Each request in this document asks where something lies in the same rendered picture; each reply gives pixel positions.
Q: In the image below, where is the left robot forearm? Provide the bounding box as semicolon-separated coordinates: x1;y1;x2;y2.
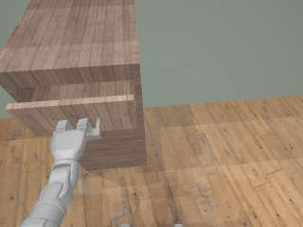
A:
20;159;80;227

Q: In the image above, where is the cabinet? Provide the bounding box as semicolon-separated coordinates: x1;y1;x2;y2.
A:
0;0;148;171

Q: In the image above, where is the handle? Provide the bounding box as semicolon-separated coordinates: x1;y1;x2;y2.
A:
52;117;101;140

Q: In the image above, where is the robot left hand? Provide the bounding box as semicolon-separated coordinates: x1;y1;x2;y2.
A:
50;118;93;162

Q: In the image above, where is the drawer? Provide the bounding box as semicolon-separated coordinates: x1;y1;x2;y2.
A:
5;79;137;137

